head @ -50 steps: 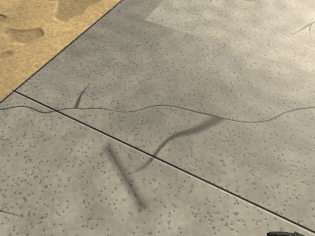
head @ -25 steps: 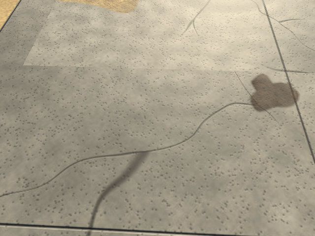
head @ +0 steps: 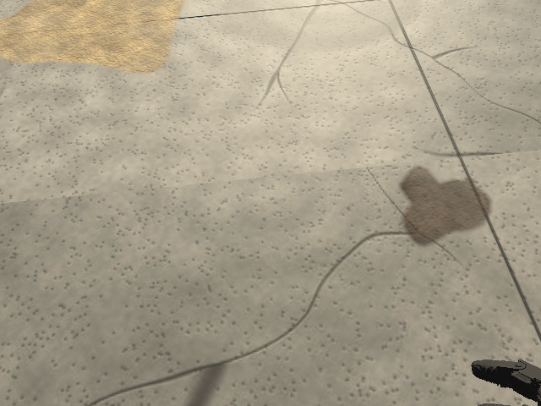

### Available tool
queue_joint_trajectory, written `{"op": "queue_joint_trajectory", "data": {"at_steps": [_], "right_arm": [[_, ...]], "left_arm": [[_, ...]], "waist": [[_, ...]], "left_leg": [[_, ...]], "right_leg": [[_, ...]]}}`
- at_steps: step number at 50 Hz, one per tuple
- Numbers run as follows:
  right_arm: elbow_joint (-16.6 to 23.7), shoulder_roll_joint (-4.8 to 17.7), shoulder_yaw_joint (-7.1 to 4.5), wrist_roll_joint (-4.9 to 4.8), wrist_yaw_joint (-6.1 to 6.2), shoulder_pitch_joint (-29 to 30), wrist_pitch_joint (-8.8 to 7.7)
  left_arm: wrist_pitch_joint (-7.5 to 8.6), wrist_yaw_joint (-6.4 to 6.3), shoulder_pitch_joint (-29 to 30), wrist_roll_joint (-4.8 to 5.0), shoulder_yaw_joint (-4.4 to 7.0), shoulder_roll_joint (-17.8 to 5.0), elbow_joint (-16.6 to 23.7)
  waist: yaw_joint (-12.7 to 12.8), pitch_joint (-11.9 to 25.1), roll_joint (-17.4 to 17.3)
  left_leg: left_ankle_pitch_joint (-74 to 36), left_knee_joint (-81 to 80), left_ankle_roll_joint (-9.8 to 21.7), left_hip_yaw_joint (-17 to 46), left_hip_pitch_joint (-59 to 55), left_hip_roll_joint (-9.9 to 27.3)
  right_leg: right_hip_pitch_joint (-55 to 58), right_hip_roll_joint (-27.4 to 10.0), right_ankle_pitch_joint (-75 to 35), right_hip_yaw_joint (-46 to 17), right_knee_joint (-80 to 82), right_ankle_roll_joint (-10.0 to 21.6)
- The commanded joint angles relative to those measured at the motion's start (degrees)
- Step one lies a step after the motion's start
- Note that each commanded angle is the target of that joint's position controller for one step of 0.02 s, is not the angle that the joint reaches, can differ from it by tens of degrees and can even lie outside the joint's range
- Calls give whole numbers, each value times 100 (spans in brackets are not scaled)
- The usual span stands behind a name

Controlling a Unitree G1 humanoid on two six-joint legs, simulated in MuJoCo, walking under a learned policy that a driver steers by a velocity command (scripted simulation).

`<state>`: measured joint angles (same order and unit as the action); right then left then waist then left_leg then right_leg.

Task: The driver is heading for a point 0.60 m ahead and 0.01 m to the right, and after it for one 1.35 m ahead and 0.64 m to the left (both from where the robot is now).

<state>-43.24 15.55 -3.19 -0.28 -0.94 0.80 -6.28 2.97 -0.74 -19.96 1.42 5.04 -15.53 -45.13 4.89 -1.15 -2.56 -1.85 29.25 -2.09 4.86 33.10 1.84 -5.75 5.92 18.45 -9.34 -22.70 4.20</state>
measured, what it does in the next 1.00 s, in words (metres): walks ahead: left foot, then right foot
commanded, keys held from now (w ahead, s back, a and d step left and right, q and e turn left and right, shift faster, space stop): w+e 0.24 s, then w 0.38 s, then w+q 0.10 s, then q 0.28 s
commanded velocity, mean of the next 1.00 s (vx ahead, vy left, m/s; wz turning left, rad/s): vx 0.44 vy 0.00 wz -0.16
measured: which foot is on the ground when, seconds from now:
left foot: up 0.00-0.06, down 0.08-0.58, up 0.60-1.00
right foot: down 0.00-0.08, up 0.10-0.56, down 0.58-1.00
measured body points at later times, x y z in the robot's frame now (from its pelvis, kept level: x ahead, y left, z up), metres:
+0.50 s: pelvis +0.26 +0.00 +0.00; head +0.29 -0.01 +0.45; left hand +0.54 +0.16 -0.08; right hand +0.18 -0.28 -0.13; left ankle +0.18 +0.14 -0.74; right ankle +0.37 -0.18 -0.71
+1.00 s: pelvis +0.49 -0.09 +0.00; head +0.52 -0.09 +0.44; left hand +0.60 +0.18 -0.12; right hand +0.63 -0.36 -0.11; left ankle +0.65 +0.01 -0.71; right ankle +0.39 -0.17 -0.74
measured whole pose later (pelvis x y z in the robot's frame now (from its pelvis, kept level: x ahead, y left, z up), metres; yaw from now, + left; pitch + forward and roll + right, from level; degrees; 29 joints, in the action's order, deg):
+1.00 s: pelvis +0.49 -0.09 +0.00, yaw -7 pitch +2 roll -2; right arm -43.4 15.5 -2.9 -0.2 -2.9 -7.0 -1.9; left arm 3.0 -1.7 -14.2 0.2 4.0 -15.4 -45.8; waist 2.5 -2.0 -2.6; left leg 1.7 36.7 0.2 -0.6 34.3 3.4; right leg -2.3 1.3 18.2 11.0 -18.9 1.3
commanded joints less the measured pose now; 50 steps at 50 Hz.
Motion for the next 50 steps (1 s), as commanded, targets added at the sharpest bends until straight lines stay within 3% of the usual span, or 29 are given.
{"op": "queue_joint_trajectory", "data": {"at_steps": [1, 3, 4, 5, 6, 7, 8, 9, 10, 12, 16, 20, 23, 25, 27, 28, 29, 30, 31, 32, 33, 34, 35, 36, 38, 40, 44, 47, 50], "right_arm": [[477, 715, -198, -40, -49, 293, -181], [256, 937, -324, 27, -11, -659, -246], [173, 1260, -410, 120, 35, -1562, -253], [-34, 1687, -517, 178, 20, -2097, -167], [42, 1134, -399, 32, -12, -1989, -133], [133, 746, -294, 6, 12, -1729, -86], [173, 652, -241, 57, 21, -1431, -36], [139, 536, -202, 84, 29, -1246, -4], [114, 485, -172, 124, 44, -1173, -8], [37, 515, -195, 83, 47, -1191, -49], [-162, 785, -274, 59, 28, -1437, -95], [-276, 931, -283, -42, 34, -1559, -6], [-448, 1090, -303, -121, 30, -1942, 82], [-550, 1180, -320, -167, 36, -2048, 160], [-599, 1279, -324, -209, 64, -1950, 232], [-622, 1187, -276, -206, 83, -1966, 253], [-524, 943, -161, -85, 106, -1957, 231], [-270, 280, 68, 47, 63, -2420, 119], [-354, 640, -3, -65, 31, -2206, -18], [-207, 933, -96, -255, -6, -1799, -64], [-177, 888, -78, -251, 2, -1566, -61], [-196, 845, -95, -156, 17, -1477, -20], [-250, 819, -122, -129, 16, -1593, 72], [-304, 709, -111, -146, 13, -1744, 170], [-336, 544, -100, -126, 62, -1814, 321], [-258, 479, -103, -65, 99, -1675, 367], [16, 278, -22, 9, -40, -987, 336], [271, 375, -59, 1, -171, -728, 361], [463, 584, -163, 33, -280, -791, 392]], "left_arm": [[-4, -61, -51, -8, 216, -882, 288], [-22, -58, 115, -30, 131, -654, 401], [-1, -34, 147, -117, 7, -340, 537], [59, -29, -698, 61, -89, -16, 700], [60, -49, -695, 137, 0, -653, 559], [23, -44, -82, 97, 89, -985, 615], [-11, -52, 229, 31, 96, -946, 681], [-18, -35, 426, -32, 109, -869, 758], [-43, 4, 397, -5, 113, -756, 790], [-107, 42, 374, 49, 70, -516, 848], [-103, 57, 716, -29, -31, -290, 1029], [14, 192, 1411, -52, -134, -187, 1160], [54, 277, 1921, -16, -165, -210, 1331], [63, 308, 2040, -11, -136, -329, 1420], [73, 308, 1538, -58, -22, -550, 1315], [63, 277, 716, -84, 122, -786, 1038], [29, 201, -256, -111, 269, -1158, 808], [9, 153, -598, -161, 371, -1812, 741], [36, 169, -676, -109, 247, -1397, 777], [74, 181, -338, -128, 139, -1111, 757], [95, 182, -4, -117, 77, -905, 765], [117, 201, 327, -134, 24, -714, 756], [161, 211, 559, -172, -22, -545, 766], [210, 215, 676, -189, -14, -526, 735], [329, 199, 813, -234, 13, -587, 627], [356, 123, 873, -282, 39, -647, 517], [261, -43, 883, -249, 60, -780, 411], [127, -112, 721, -162, 113, -923, 279], [-37, -185, 851, -31, 171, -1027, 271]], "waist": [[-234, 124, 982], [-734, 603, 1003], [-1110, 1388, 435], [-726, 2083, -1597], [-825, 1757, -1154], [-979, 1017, -566], [-881, 599, -174], [-778, 275, -151], [-641, 178, -299], [-578, 123, -395], [-596, 98, -118], [-788, -73, -81], [-954, -206, -137], [-890, -240, -245], [-459, 86, -340], [-45, 587, -246], [366, 1275, 58], [44, 1928, 1585], [227, 2357, 1386], [187, 1492, 1152], [26, 1014, 864], [-164, 663, 696], [-371, 503, 780], [-499, 443, 842], [-659, 213, 696], [-712, 85, 617], [-460, 63, 644], [-346, 170, 652], [-465, 248, 756]], "left_leg": [[481, -230, 159, -83, -688, -167], [495, -478, 455, -124, -2111, -56], [715, -334, 825, 764, -3600, 897], [1852, -879, 1782, 3467, -5416, 2202], [3114, -1156, 1730, 4008, -5281, 2289], [3084, -1234, 1451, 3055, -4588, 2020], [2423, -1326, 1287, 2287, -3851, 1771], [1850, -1463, 1239, 1757, -3280, 1549], [1488, -1604, 1174, 1317, -2908, 1390], [1089, -1868, 1224, 756, -2643, 1290], [259, -2105, 1447, 175, -2712, 1340], [-49, -2122, 1276, -531, -2722, 1100], [-39, -2030, 1233, -552, -3028, 1261], [-400, -1830, 1163, -517, -3375, 1445], [-1863, -1065, 996, -732, -3479, 1395], [-2487, -93, 841, -1000, -3204, 1154], [-1467, 1368, 596, -1169, -2136, 907], [2205, 3601, 203, -1125, 186, -42], [3556, 4475, 239, -135, 834, -128], [3231, 4703, 316, -72, 1325, 166], [2737, 4435, 356, -159, 1222, 412], [2375, 4082, 329, -170, 1002, 575], [2092, 3865, 311, -81, 622, 711], [1909, 3781, 271, -41, 339, 725], [1710, 3572, 124, 2, 184, 604], [1271, 3065, 1, 46, 259, 494], [-192, 1389, 34, -399, -194, 312], [-78, 880, 144, -499, -160, 236], [767, 642, 392, -678, -230, 80]], "right_leg": [[-120, -1444, -1395, -1393, 50, 709], [-345, -1060, -1862, -1257, -872, 450], [-1088, -694, -1213, -770, -2451, 220], [-3158, 64, 1494, -62, -4288, -170], [-3931, -427, 1517, -201, -5097, -235], [-4122, -636, 973, -103, -5292, -268], [-3933, -841, 547, 89, -5204, -300], [-3801, -995, 268, 110, -4925, -310], [-3535, -1152, 98, 130, -4744, -296], [-3398, -1263, -24, 286, -4474, -320], [-3549, -1260, -679, 272, -3457, -397], [-3130, -1147, -1691, 712, -1963, -358], [-2959, -1038, -1609, 950, -1374, -291], [-2872, -949, -1202, 1010, -1094, -149], [-1914, -670, -1058, 1238, -689, 79], [-673, -471, -1307, 1376, -477, 243], [1005, -1065, -1509, 640, -723, 507], [2802, -2612, -709, -2189, -291, 1422], [2861, -2883, -421, -3299, 344, 1614], [2260, -2719, -682, -2332, 373, 1356], [1498, -2451, -1061, -1519, 437, 1160], [794, -2244, -1319, -1009, 633, 1038], [272, -2092, -1496, -635, 866, 944], [-70, -2064, -1490, -416, 1094, 938], [-485, -2073, -2809, 164, 1273, 964], [-579, -1999, -3764, 776, 1237, 870], [-543, -1723, -3957, 1655, 1118, 607], [64, -1978, -4031, 1668, 780, 561], [473, -2165, -4444, 1643, 38, 397]]}}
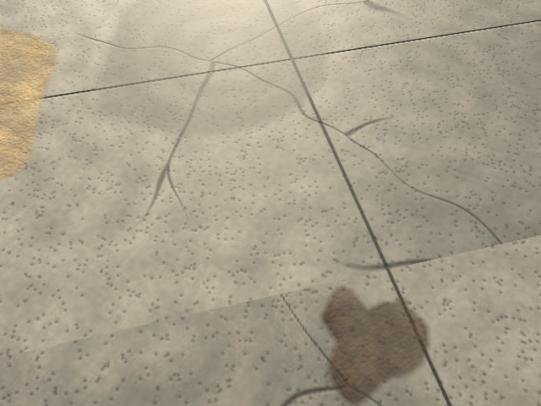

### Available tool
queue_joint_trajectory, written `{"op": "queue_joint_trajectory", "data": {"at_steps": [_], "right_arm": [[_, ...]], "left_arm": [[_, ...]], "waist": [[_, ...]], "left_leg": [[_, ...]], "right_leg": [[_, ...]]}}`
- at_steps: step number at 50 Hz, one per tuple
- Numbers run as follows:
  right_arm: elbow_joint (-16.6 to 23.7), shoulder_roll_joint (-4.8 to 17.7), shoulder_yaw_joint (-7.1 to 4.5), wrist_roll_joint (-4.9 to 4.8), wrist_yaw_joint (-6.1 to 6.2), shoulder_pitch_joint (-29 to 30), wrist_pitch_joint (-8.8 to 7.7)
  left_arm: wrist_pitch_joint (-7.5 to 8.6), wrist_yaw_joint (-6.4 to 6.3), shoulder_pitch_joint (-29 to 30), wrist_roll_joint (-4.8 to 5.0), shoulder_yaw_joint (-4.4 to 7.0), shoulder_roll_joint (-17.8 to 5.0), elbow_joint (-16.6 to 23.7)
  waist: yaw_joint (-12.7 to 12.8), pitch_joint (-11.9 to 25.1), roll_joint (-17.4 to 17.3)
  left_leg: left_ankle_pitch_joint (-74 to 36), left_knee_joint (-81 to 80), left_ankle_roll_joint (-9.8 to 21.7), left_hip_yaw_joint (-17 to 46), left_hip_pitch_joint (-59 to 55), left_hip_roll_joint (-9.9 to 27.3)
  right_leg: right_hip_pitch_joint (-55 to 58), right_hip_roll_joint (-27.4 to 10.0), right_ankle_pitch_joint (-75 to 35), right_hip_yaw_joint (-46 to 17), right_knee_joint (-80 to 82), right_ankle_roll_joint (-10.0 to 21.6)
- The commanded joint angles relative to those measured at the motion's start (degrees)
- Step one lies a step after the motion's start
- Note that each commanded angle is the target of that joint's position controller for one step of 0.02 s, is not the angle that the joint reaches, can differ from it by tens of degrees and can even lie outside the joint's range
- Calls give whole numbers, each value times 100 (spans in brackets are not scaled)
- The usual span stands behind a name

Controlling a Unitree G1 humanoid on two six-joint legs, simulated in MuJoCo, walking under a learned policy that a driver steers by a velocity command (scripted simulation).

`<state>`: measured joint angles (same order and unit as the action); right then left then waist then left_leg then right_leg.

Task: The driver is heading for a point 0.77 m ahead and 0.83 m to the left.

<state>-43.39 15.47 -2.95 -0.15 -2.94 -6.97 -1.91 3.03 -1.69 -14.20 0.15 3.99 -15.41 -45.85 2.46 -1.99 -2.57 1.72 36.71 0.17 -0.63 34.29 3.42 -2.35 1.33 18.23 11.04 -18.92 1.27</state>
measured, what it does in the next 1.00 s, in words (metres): steps on the spot, turning left: left foot, then right foot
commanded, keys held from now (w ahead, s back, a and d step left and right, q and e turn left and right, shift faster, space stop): q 1.00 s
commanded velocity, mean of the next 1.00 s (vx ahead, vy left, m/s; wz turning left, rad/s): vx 0.04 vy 0.00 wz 0.56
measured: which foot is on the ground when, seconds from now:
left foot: up 0.00-0.04, down 0.06-0.50, up 0.52-0.88, down 0.90-1.00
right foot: down 0.00-0.06, up 0.08-0.48, down 0.50-0.90, up 0.92-1.00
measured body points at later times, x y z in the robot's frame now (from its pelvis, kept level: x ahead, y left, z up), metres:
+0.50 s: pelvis +0.10 -0.02 -0.01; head +0.13 -0.01 +0.44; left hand +0.16 +0.30 -0.10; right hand +0.34 -0.24 -0.10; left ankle +0.14 +0.10 -0.74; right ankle +0.16 -0.14 -0.74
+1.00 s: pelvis +0.08 +0.00 +0.00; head +0.10 +0.04 +0.44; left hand +0.03 +0.32 -0.11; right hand +0.38 -0.13 -0.07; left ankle +0.03 +0.09 -0.74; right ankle +0.15 -0.14 -0.68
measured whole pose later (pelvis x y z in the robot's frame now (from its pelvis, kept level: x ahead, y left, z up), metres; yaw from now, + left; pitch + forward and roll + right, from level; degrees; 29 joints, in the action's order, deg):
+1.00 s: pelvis +0.08 +0.00 +0.00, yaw +36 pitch +2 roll -1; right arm -33.2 17.1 -4.3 0.4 -0.5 -10.0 2.2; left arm -0.8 -1.6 -8.1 -0.4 5.3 -18.7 -41.3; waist 0.6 -2.8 2.4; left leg 16.0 31.6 2.3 1.0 18.1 -1.6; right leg -26.9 -3.8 29.8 0.6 -58.4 -3.7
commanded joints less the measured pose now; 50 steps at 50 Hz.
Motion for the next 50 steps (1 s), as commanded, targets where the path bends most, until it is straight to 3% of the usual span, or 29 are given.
{"op": "queue_joint_trajectory", "data": {"at_steps": [1, 2, 3, 4, 5, 6, 8, 9, 12, 16, 21, 24, 25, 26, 27, 28, 30, 31, 33, 35, 38, 41, 44, 45, 46, 47, 48, 49, 50], "right_arm": [[451, 681, -245, 26, -97, -295, -46], [335, 868, -356, 30, -71, -822, -71], [330, 1366, -516, 46, 50, -1208, -79], [445, 1835, -566, 74, 170, -1140, -33], [642, 1621, -480, 130, 132, -1203, -37], [770, 1343, -434, 85, 112, -882, -27], [830, 942, -316, -88, 197, -367, 61], [874, 912, -303, -53, 243, -209, 110], [994, 1056, -370, 70, 335, -141, 188], [1090, 1182, -442, -4, 460, -137, 279], [1185, 1130, -441, -6, 448, -155, 398], [1238, 1042, -415, -90, 464, -104, 469], [1264, 819, -350, -81, 465, -254, 469], [1489, 686, -330, -119, 442, -169, 419], [1418, 1113, -459, 1, 416, -276, 332], [1252, 1301, -550, -37, 385, -441, 338], [1023, 1095, -528, -44, 416, -688, 462], [1026, 922, -475, -60, 403, -671, 504], [1184, 754, -398, -126, 376, -359, 521], [1354, 658, -340, -133, 351, -19, 508], [1477, 565, -268, -97, 270, 92, 501], [1483, 702, -319, -114, 217, -18, 537], [1337, 695, -383, -111, 179, -470, 562], [1274, 860, -455, -101, 229, -689, 557], [1343, 1471, -608, -99, 316, -888, 525], [1459, 1848, -632, 100, 296, -802, 431], [1428, 1506, -554, 175, 252, -915, 305], [1341, 1346, -474, 147, 268, -686, 232], [1343, 1239, -455, 45, 310, -387, 222]], "left_arm": [[-98, -123, 359, 130, 292, -1067, 371], [-145, -144, 370, 140, 272, -995, 388], [-128, -133, 81, 19, 230, -904, 424], [-85, -48, -452, -311, 47, -313, 557], [-30, 54, -468, -150, 22, -553, 549], [-44, 90, 28, 67, 97, -851, 608], [-167, -17, 456, -21, 109, -821, 640], [-241, -57, 460, -54, 132, -850, 680], [-291, -84, 327, -63, 85, -622, 646], [-287, -77, 455, -53, 47, -555, 628], [-189, 13, 587, 1, 90, -628, 702], [-100, 84, 182, 11, 170, -699, 589], [-106, 62, -3, -84, 270, -1069, 595], [-176, 41, 88, -254, 384, -1574, 557], [-152, 39, 374, -359, 328, -1301, 760], [-144, -9, 685, -299, 239, -1000, 901], [-159, -54, 968, -95, 168, -751, 969], [-183, -75, 914, -67, 138, -725, 965], [-252, -106, 700, -103, 152, -775, 929], [-309, -131, 440, -121, 203, -900, 877], [-350, -88, 454, -80, 302, -1152, 877], [-343, -6, 495, 4, 352, -1257, 854], [-320, 26, 617, 167, 351, -1209, 791], [-293, 49, 312, 146, 305, -1012, 655], [-281, 76, 269, -106, 202, -663, 766], [-250, 35, 728, -204, 150, -602, 1113], [-246, -1, 1075, -127, 236, -896, 1126], [-266, -12, 1095, -33, 263, -940, 1103], [-286, -57, 962, -51, 281, -908, 981]], "waist": [[-375, 456, 746], [-624, 721, 542], [-726, 1105, -213], [-205, 1615, -1526], [-467, 2705, -1076], [-597, 2273, -419], [-387, 1234, 194], [-232, 1010, 49], [-123, 960, -303], [-226, 1123, -392], [-350, 938, -679], [-109, 875, -670], [-144, 939, -93], [-366, 573, 1747], [-305, 590, 1758], [-420, 599, 1266], [-473, 464, 946], [-419, 404, 936], [-237, 347, 1074], [-10, 441, 1234], [61, 603, 1370], [31, 644, 1458], [-287, 672, 1311], [-329, 752, 884], [-253, 855, -610], [-369, 882, -1613], [-711, 1098, -879], [-511, 852, -696], [-352, 724, -420]], "left_leg": [[540, -307, 277, -270, -697, -247], [99, -791, 441, -370, -1436, -493], [-2344, -964, 753, 482, -2585, -27], [-5071, -495, 1771, 2410, -4226, 1347], [-3730, -1053, 2491, 3778, -4713, 1842], [-2634, -1296, 2256, 3244, -4329, 1567], [-983, -1608, 1694, 2519, -3002, 1105], [-530, -1764, 1578, 2378, -2372, 938], [-527, -1882, 1444, 2080, -1815, 594], [410, -1864, 1306, 2191, -1713, 454], [1326, -1810, 1126, 2723, -1755, 372], [1332, -1418, 821, 2737, -1528, 84], [2068, -705, 521, 2347, -968, -259], [2989, 510, 175, 970, 199, -1205], [3260, 2003, -78, 921, 304, -944], [2917, 2665, -158, 978, 219, -825], [2328, 3298, -364, 802, 337, -727], [2198, 3473, -446, 703, 380, -684], [1953, 3051, -553, 393, 442, -568], [1965, 2397, -629, 288, 437, -404], [2176, 1442, -559, 38, -296, -235], [2100, 654, -394, -237, -892, -296], [1083, -942, 6, -444, -1849, -478], [331, -1466, 211, -155, -2632, -453], [-1638, -1570, 669, 1591, -3717, 794], [-2746, -1481, 1927, 3097, -3608, 1968], [-2261, -1613, 2090, 2869, -3448, 1813], [-1844, -1600, 1761, 2342, -3241, 1445], [-1409, -1583, 1437, 2020, -3076, 1101]], "right_leg": [[135, -1640, -4753, -343, -860, 587], [2, -1357, -4677, -186, -1764, 383], [-788, -880, -3303, -62, -3146, -29], [-2759, 56, 1940, -247, -5161, -470], [-3302, 330, 2387, -1549, -6113, -486], [-3619, 60, 1882, -1763, -6185, -388], [-3666, -293, 1107, -1687, -5419, -369], [-3324, -350, 907, -1702, -4999, -367], [-2746, -155, 661, -1531, -3941, -445], [-2439, -63, 122, -1618, -3076, -563], [-2126, 49, 92, -1642, -2091, -457], [-1183, -19, -599, -1522, -548, -198], [-570, -946, -589, -2245, -130, 135], [-562, -2023, -1178, -3643, 278, 949], [-843, -2536, -1705, -4138, 336, 1422], [-924, -2289, -1937, -3583, 178, 1291], [-797, -1711, -2045, -2634, -32, 889], [-784, -1610, -2285, -2345, -46, 897], [-564, -1464, -2352, -1936, -1, 949], [-128, -1588, -2469, -1850, -43, 1043], [-183, -1769, -2648, -1608, -105, 1087], [-286, -1907, -2755, -1475, -223, 1057], [-540, -1826, -2527, -1156, -815, 682], [-1044, -1617, -1950, -823, -1370, 296], [-2483, -1024, 60, -253, -2956, -284], [-3775, -245, 2124, -682, -4224, -603], [-3776, -339, 2062, -1342, -4932, -591], [-3792, -417, 1586, -1456, -5046, -514], [-3776, -463, 1122, -1495, -4846, -505]]}}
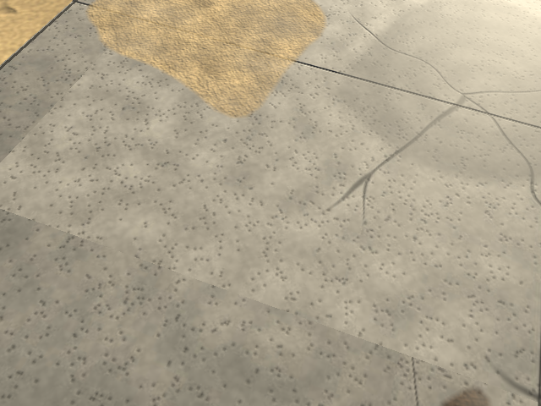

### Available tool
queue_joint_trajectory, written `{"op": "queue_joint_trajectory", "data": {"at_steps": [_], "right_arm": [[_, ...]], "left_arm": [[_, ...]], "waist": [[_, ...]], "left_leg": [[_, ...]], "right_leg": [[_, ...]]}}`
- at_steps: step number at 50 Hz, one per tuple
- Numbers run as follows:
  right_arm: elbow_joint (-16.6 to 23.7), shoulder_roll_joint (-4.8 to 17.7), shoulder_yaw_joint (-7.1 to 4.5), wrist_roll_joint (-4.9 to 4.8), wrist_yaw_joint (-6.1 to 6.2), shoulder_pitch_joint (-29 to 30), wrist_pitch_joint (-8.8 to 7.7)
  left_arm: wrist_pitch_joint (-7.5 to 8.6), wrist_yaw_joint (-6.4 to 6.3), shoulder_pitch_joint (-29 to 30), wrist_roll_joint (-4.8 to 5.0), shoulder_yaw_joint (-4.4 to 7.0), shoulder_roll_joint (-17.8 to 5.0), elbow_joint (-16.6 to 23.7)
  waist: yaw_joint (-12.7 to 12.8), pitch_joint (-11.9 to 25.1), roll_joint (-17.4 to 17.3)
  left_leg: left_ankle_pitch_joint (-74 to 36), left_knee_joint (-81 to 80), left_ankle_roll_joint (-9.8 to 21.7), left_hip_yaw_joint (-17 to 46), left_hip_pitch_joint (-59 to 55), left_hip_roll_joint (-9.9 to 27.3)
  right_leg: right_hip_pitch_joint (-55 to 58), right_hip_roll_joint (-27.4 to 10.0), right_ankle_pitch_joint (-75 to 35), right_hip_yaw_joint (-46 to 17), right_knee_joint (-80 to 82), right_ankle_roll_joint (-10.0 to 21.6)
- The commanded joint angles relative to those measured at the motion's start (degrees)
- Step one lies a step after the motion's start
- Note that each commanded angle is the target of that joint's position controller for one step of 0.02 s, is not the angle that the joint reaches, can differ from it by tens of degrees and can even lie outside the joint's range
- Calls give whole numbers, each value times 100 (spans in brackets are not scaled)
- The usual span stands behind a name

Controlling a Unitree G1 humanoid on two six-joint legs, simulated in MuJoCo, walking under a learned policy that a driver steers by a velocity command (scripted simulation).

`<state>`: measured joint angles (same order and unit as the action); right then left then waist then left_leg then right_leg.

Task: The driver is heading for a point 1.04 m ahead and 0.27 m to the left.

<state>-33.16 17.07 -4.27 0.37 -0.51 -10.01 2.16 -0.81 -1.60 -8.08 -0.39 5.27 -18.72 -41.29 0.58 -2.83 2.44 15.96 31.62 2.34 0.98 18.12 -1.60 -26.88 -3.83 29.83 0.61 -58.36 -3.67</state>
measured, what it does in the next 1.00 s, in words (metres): steps to the left, turning left: right foot, then left foot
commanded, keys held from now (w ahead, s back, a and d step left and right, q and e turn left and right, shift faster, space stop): q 0.34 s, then w+q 0.34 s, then w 0.32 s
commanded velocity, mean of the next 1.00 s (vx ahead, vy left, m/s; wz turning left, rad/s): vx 0.22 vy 0.00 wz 0.51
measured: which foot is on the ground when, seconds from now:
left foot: down 0.00-0.36, up 0.38-0.78, down 0.80-1.00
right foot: up 0.00-0.32, down 0.34-0.80, up 0.82-1.00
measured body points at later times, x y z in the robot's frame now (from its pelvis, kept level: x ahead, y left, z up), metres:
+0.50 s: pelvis +0.02 -0.02 +0.01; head +0.04 -0.03 +0.46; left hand +0.06 +0.29 -0.08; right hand +0.25 -0.26 -0.08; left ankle -0.03 +0.10 -0.66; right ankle +0.04 -0.13 -0.73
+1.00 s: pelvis +0.13 +0.13 +0.01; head +0.14 +0.16 +0.46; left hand +0.10 +0.44 -0.10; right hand +0.34 -0.06 -0.09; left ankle +0.06 +0.19 -0.73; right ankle +0.23 +0.00 -0.65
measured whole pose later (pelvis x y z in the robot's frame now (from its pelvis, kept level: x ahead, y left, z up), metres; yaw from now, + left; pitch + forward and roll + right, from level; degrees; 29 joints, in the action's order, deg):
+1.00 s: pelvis +0.13 +0.13 +0.01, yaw +30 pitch +2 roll -1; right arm -38.5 15.0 -2.1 0.0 -1.4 -19.5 -3.3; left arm 4.5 1.4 -13.6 0.6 3.5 -18.4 -42.1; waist -0.9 -0.4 2.4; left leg 14.2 22.3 3.9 -1.0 10.0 -2.6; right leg -34.5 -6.4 12.1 0.4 -63.6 -0.1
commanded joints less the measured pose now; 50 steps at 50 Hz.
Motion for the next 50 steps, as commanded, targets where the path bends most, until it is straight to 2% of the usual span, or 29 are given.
{"op": "queue_joint_trajectory", "data": {"at_steps": [1, 4, 8, 13, 16, 17, 18, 19, 20, 21, 22, 23, 24, 27, 30, 33, 36, 37, 38, 39, 40, 41, 42, 43, 44, 45, 46, 48, 50], "right_arm": [[342, 962, -268, -105, 105, 133, -162], [350, 937, -230, -56, 193, 221, -98], [306, 1051, -278, -86, 239, 130, -57], [325, 1122, -302, -102, 161, 218, -4], [357, 1061, -277, -199, 169, 440, 37], [354, 937, -243, -212, 193, 373, 38], [339, 587, -141, -131, 192, 92, 32], [496, 752, -203, -186, 204, 97, -23], [424, 1141, -315, -111, 208, 34, -78], [329, 1244, -368, -141, 169, 38, -82], [206, 1119, -360, -122, 160, -65, -58], [212, 1022, -339, -108, 139, 3, -54], [223, 862, -288, -127, 94, 73, -73], [360, 612, -189, -165, 28, 394, -152], [435, 479, -122, -149, -31, 529, -216], [458, 361, -49, -156, -114, 598, -262], [436, 373, -22, -175, -164, 533, -281], [416, 392, -23, -185, -170, 445, -288], [332, 395, -38, -185, -169, 198, -299], [151, 498, -111, -172, -149, -281, -305], [-84, 830, -294, -199, -98, -1047, -298], [-191, 1381, -430, -167, -8, -1929, -291], [-32, 1851, -434, -139, -24, -1839, -385], [-15, 1335, -299, -131, -88, -1663, -515], [-61, 1066, -195, -103, -111, -1453, -580], [-59, 858, -121, -99, -123, -1170, -604], [-44, 732, -69, -74, -120, -874, -608], [-75, 643, -22, -11, -71, -646, -653], [-208, 669, -23, -25, -25, -716, -704]], "left_arm": [[75, -100, 286, -39, 175, -637, 499], [92, -48, 62, -5, 139, -466, 421], [121, -5, 308, 12, 45, -289, 492], [204, 104, 302, 78, 72, -399, 553], [282, 167, -64, 79, 110, -389, 481], [295, 153, -223, 34, 161, -530, 441], [269, 112, -445, -59, 222, -871, 476], [238, 133, -464, -203, 283, -1176, 396], [287, 117, -302, -156, 215, -898, 534], [304, 68, -126, -73, 139, -635, 567], [312, 15, -14, 12, 115, -583, 602], [322, -33, -43, 59, 98, -552, 581], [333, -71, -182, 45, 74, -538, 572], [384, -76, -597, 1, 91, -586, 503], [424, -32, -748, 12, 140, -728, 436], [450, 38, -730, 61, 203, -909, 369], [469, 147, -798, 166, 228, -989, 251], [457, 189, -826, 211, 229, -1003, 193], [432, 222, -765, 260, 220, -1008, 144], [425, 241, -744, 266, 183, -944, 103], [449, 256, -841, 195, 70, -678, 59], [490, 259, -716, -30, -115, -234, 275], [623, 225, -762, 17, -166, -104, 590], [701, 237, -437, 244, -26, -702, 545], [732, 264, -285, 321, -1, -762, 587], [729, 247, -300, 231, -30, -666, 491], [715, 249, -321, 117, -26, -623, 446], [629, 301, -538, 91, -38, -503, 284], [552, 305, -479, 55, -71, -403, 226]], "waist": [[-80, 738, -972], [41, 904, -1023], [-107, 855, -1087], [-168, 771, -1246], [93, 818, -1208], [123, 878, -1019], [16, 1172, 81], [-78, 711, 1469], [-30, 538, 1037], [-72, 377, 797], [-105, 261, 714], [-19, 178, 677], [68, 163, 584], [323, 142, 562], [394, 114, 564], [377, 19, 564], [319, -55, 540], [251, -70, 500], [49, -55, 403], [-225, 105, 268], [-587, 537, -77], [-899, 1082, -1333], [-605, 1464, -2318], [-796, 1172, -1298], [-640, 726, -1263], [-478, 488, -885], [-310, 295, -837], [-77, 258, -921], [-36, 219, -671]], "left_leg": [[-2818, -1075, 1082, 1738, -1314, 1472], [-2843, -1083, 1078, 1575, -1031, 1213], [-1999, -1018, 1057, 1885, -979, 1127], [-1648, -905, 1057, 2607, -705, 1099], [-1696, -577, 790, 2811, -619, 848], [-1151, -324, 528, 2672, -279, 627], [780, 777, 178, 1952, 493, 79], [2085, 1853, -92, 821, 1785, -649], [1741, 2865, -241, 890, 2051, -109], [1232, 3145, -284, 788, 2192, 39], [895, 3308, -388, 670, 2341, 85], [593, 3512, -473, 600, 2581, 152], [381, 3615, -521, 482, 2602, 215], [10, 3168, -613, 212, 2719, 354], [-181, 2422, -625, 112, 2522, 503], [-189, 1597, -504, -93, 1886, 583], [89, 957, -283, -279, 1141, 538], [124, 721, -172, -354, 893, 482], [-30, 306, -35, -484, 404, 371], [-226, -39, 96, -658, -468, 132], [-287, -206, 242, -568, -1654, -22], [-167, -626, 580, 1208, -2880, 1173], [1106, -1591, 1523, 4153, -3443, 2237], [1347, -1830, 1569, 3958, -3140, 2342], [1070, -1760, 1423, 3216, -2722, 2152], [643, -1756, 1265, 2604, -2234, 1881], [76, -1853, 1152, 2137, -1776, 1644], [-993, -2076, 1050, 1543, -1370, 1401], [-1920, -2168, 1057, 1099, -1358, 1314]], "right_leg": [[-1257, 54, -362, -471, -740, -43], [-760, 285, -898, -373, -484, -146], [-417, 419, -1020, -454, 815, -164], [270, 614, -825, -520, 1857, -29], [1062, 641, -1599, -445, 3283, 150], [1656, 304, -2221, -609, 3717, 296], [2475, -879, -2362, -1677, 3979, 751], [2253, -1759, -1871, -3142, 4391, 1681], [2059, -1935, -799, -3240, 4546, 1947], [1985, -1606, -1, -2748, 4615, 1694], [2078, -1272, 204, -2341, 4645, 1423], [2201, -1200, 71, -2092, 4665, 1336], [2197, -1116, -123, -1781, 4719, 1296], [2410, -1090, -296, -1280, 4905, 1318], [2464, -1210, -653, -908, 4981, 1368], [2145, -1271, -1000, -423, 4990, 1329], [1880, -1334, -1106, -183, 4881, 1311], [1847, -1401, -1119, -174, 4809, 1312], [1692, -1400, -1208, -64, 4598, 1265], [1391, -1284, -1816, 143, 4072, 1174], [1023, -969, -2665, 583, 2887, 961], [-122, -482, -1344, 1027, 611, 505], [-1884, 375, 433, 256, -1001, 261], [-2350, 78, 72, -337, -1610, 324], [-2494, -144, -465, -306, -1565, 478], [-2293, -362, -988, -301, -1308, 520], [-2011, -474, -1389, -331, -922, 497], [-1555, -485, -1937, -270, -662, 409], [-1601, -424, -2332, -209, -306, 268]]}}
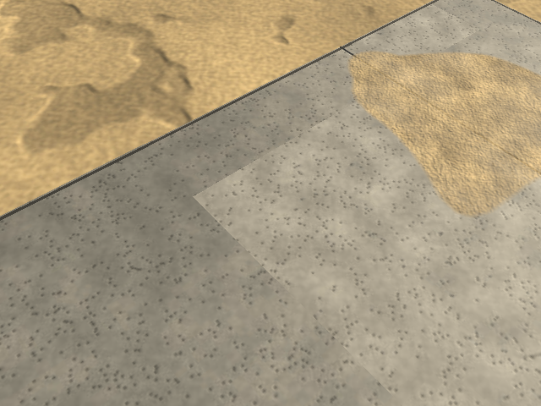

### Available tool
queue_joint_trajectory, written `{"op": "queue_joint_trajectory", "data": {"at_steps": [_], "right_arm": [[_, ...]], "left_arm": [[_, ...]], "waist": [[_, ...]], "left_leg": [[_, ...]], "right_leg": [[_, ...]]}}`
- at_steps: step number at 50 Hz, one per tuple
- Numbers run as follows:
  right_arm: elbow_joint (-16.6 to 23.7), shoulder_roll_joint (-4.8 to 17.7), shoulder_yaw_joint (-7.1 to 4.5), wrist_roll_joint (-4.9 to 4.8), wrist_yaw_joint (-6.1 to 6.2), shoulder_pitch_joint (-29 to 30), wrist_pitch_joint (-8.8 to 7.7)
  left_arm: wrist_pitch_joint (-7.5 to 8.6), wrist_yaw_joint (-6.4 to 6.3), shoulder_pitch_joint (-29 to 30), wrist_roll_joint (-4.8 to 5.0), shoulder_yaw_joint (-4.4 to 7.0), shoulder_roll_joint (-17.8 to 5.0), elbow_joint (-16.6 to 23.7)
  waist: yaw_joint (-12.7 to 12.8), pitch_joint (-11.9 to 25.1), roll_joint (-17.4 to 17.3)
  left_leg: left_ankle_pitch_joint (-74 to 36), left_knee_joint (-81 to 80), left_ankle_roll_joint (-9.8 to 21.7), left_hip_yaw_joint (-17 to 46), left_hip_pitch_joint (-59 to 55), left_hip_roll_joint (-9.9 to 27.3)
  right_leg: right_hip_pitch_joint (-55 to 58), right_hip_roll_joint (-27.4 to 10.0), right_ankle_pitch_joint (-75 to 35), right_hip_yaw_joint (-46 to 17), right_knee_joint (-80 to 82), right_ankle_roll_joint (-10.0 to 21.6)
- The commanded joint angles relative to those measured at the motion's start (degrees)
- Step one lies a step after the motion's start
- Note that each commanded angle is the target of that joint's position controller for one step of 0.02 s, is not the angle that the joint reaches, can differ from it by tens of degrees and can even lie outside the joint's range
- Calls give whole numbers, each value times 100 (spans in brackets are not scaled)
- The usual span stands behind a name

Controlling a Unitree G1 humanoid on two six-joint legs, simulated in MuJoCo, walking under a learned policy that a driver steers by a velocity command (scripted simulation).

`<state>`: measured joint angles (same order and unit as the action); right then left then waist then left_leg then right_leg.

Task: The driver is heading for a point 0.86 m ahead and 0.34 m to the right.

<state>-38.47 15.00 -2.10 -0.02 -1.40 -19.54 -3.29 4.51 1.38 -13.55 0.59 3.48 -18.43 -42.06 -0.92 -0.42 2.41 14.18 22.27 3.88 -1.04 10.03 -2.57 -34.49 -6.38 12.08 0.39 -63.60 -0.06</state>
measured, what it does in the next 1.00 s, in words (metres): walks ahead, turning right: right foot, then left foot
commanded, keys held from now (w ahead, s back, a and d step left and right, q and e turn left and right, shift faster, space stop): w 0.18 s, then w+e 0.82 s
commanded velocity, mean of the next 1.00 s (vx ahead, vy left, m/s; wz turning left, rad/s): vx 0.49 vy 0.00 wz -0.31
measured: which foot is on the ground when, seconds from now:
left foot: down 0.00-0.34, up 0.36-0.78, down 0.80-1.00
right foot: up 0.00-0.30, down 0.32-0.80, up 0.82-1.00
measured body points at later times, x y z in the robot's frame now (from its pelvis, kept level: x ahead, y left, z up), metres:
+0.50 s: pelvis +0.30 -0.04 -0.01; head +0.33 -0.04 +0.44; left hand +0.44 +0.23 -0.12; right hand +0.40 -0.32 -0.11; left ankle +0.27 +0.12 -0.66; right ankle +0.34 -0.11 -0.74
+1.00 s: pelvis +0.58 -0.02 +0.00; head +0.60 -0.02 +0.45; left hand +0.81 +0.19 -0.11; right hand +0.57 -0.31 -0.10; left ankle +0.63 +0.09 -0.74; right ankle +0.53 -0.15 -0.66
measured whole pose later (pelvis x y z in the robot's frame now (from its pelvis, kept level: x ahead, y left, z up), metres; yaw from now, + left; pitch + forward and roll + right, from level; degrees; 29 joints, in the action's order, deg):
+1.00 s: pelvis +0.58 -0.02 +0.00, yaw -24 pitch +1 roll +2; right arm -41.5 15.1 -3.0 0.5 -0.1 -15.6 -5.5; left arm 0.7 0.2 -15.2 1.6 4.0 -18.7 -38.5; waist -1.5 -1.2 3.1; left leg 11.5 22.1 1.1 -3.5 11.5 -1.0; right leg -33.0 -2.7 17.6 -3.4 -65.7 -0.6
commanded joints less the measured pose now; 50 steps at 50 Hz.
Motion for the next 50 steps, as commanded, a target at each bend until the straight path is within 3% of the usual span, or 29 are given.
{"op": "queue_joint_trajectory", "data": {"at_steps": [1, 5, 8, 11, 14, 15, 16, 17, 18, 19, 20, 21, 22, 23, 25, 28, 31, 34, 36, 38, 39, 40, 41, 42, 43, 44, 45, 47, 50], "right_arm": [[242, 896, -245, 3, 88, 161, -166], [-48, 967, -244, -30, 180, -115, -135], [-298, 1049, -265, -73, 203, -479, -113], [-474, 1103, -297, -83, 219, -558, -53], [-522, 1236, -342, -25, 280, -467, 21], [-501, 1267, -345, 18, 307, -405, 76], [-431, 1259, -322, 48, 344, -305, 109], [-214, 827, -187, 170, 326, -813, 43], [-338, 465, -27, 171, 226, -1103, -96], [-139, 1004, -157, -59, 129, -481, -267], [91, 1061, -142, -218, 90, 141, -377], [187, 987, -118, -152, 102, 455, -446], [182, 1006, -160, -23, 144, 497, -434], [181, 960, -161, 30, 151, 387, -392], [168, 823, -132, 96, 175, 196, -286], [354, 608, -39, 142, 218, 720, -221], [498, 466, 17, 97, 180, 1480, -277], [597, 605, -38, -24, 120, 1850, -333], [616, 771, -123, -53, 84, 1855, -374], [517, 896, -225, -79, 77, 1433, -421], [429, 1042, -310, -40, 112, 950, -446], [375, 1356, -405, 58, 165, 133, -454], [159, 1793, -521, 117, 141, -290, -350], [208, 1285, -435, 21, 100, -214, -320], [244, 967, -349, 4, 119, -16, -296], [256, 848, -297, 48, 122, 238, -275], [212, 711, -254, 64, 127, 416, -255], [131, 615, -230, 83, 148, 541, -276], [-46, 772, -300, 34, 149, 503, -323]], "left_arm": [[5, -2, 229, -59, 84, -368, 339], [70, 70, 1105, -8, -48, -102, 552], [126, 182, 1695, 38, -97, -45, 723], [165, 296, 1868, 54, -96, -119, 809], [132, 305, 1345, 30, 10, -365, 711], [101, 265, 734, 30, 118, -568, 566], [63, 199, -69, 38, 225, -782, 403], [21, 129, -868, -43, 367, -1316, 350], [25, 156, -1006, 103, 323, -1107, 259], [-5, 115, -803, 110, 242, -819, 280], [-25, 69, -479, 65, 218, -734, 362], [-21, 49, -170, 17, 186, -652, 399], [9, 31, 31, -38, 144, -519, 458], [8, 13, 142, -84, 130, -496, 527], [16, -24, 186, -26, 148, -514, 534], [20, -107, 44, 17, 212, -720, 467], [-58, -173, -266, 77, 247, -814, 365], [-149, -202, -603, 130, 260, -829, 262], [-194, -218, -663, 122, 254, -782, 255], [-233, -219, -547, 88, 247, -718, 297], [-227, -204, -566, 57, 179, -508, 323], [-195, -171, -621, -25, 33, -93, 420], [-136, -163, -1329, 133, -69, 160, 635], [-144, -193, -1249, 211, 41, -451, 512], [-181, -199, -679, 172, 135, -746, 564], [-210, -209, -400, 102, 144, -700, 620], [-216, -190, -213, 54, 160, -642, 698], [-272, -123, -213, 114, 152, -442, 757], [-344, -91, 21, 77, 87, -196, 890]], "waist": [[85, -79, -576], [-183, -321, -619], [-378, -542, -564], [-327, -581, -600], [8, -1, -853], [329, 445, -915], [762, 930, -803], [694, 1879, 184], [574, 2612, 1102], [740, 2077, 586], [694, 1252, 213], [464, 558, -311], [251, 314, -412], [80, 210, -245], [-78, 155, -51], [43, -55, -11], [381, -56, 62], [524, 38, 173], [449, 106, 271], [147, 193, 417], [-101, 468, 371], [-430, 1210, -291], [-120, 1814, -2144], [-258, 1432, -1620], [-406, 775, -1089], [-335, 440, -738], [-252, 157, -733], [-86, -17, -988], [-57, -138, -830]], "left_leg": [[-2010, -1266, 885, 1149, -576, 1380], [-2159, -1427, 644, 608, -501, 1145], [-1868, -1483, 650, 616, -759, 1302], [-2289, -1225, 615, 526, -1424, 1560], [-4888, -291, 417, 276, -1967, 1585], [-5876, 577, 313, 100, -2008, 1465], [-5795, 1813, 104, -125, -1304, 1289], [-3590, 4029, -253, -237, 930, 783], [1540, 5714, -541, 390, 2397, -304], [1472, 6089, -438, 1006, 3095, 34], [1098, 5843, -344, 922, 3277, 323], [795, 5269, -307, 798, 3219, 527], [562, 4774, -324, 776, 2875, 722], [470, 4602, -382, 759, 2578, 766], [418, 4128, -567, 653, 2374, 834], [-372, 2962, -803, 464, 2246, 781], [-1696, 1572, -882, 392, 1724, 469], [-1847, 955, -872, 540, 1530, 303], [-1475, 649, -758, 676, 1409, 279], [-1078, 383, -518, 600, 811, 279], [-958, 254, -309, 644, -3, 456], [-501, 289, 97, 1585, -1341, 1463], [890, -243, 1004, 4179, -2865, 2656], [2024, -503, 973, 4642, -2655, 2692], [1733, -537, 737, 3733, -2099, 2426], [874, -581, 609, 2970, -1534, 2165], [221, -694, 577, 2419, -1106, 1935], [-390, -971, 521, 1668, -586, 1689], [-1059, -1240, 682, 1059, -443, 1742]], "right_leg": [[-920, -135, -776, -175, 515, -149], [-577, 133, -1859, 37, 2245, -158], [-444, 292, -2166, 88, 3046, -32], [-540, 378, -1836, 83, 3463, 225], [306, 818, -1038, 356, 3367, 567], [1088, 1065, -865, 491, 3358, 727], [2487, 983, -1158, 315, 3394, 920], [5030, -373, -1125, -1831, 3081, 1713], [6133, -1343, -152, -4536, 4102, 2541], [5814, -1183, 717, -4392, 4507, 2226], [4956, -983, 740, -3604, 4656, 1965], [3916, -762, 181, -3059, 4842, 1852], [3254, -554, -436, -2649, 4952, 1756], [2787, -412, -786, -2494, 5086, 1784], [2269, -293, -1161, -2189, 5255, 1865], [1639, -17, -1325, -1633, 5325, 1723], [1437, 274, -917, -1402, 5134, 1379], [1859, 126, -476, -1813, 4791, 1256], [2275, -13, -233, -2224, 4412, 1144], [2341, -6, -247, -2429, 3931, 978], [2144, 236, -293, -2264, 3341, 794], [1540, 597, 416, -1758, 1746, 564], [-361, 1263, 2267, -940, -7, 242], [-1077, 786, 2035, -1029, -808, 144], [-1240, 618, 1482, -960, -1055, 92], [-1093, 448, 1065, -832, -1007, 37], [-1013, 314, 788, -828, -768, 0], [-652, 118, 543, -704, -492, -34], [-750, 43, 300, -584, 15, -129]]}}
